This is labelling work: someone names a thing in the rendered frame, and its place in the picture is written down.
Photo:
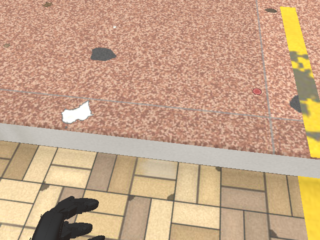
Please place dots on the left robot hand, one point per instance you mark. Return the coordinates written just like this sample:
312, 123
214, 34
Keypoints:
52, 226

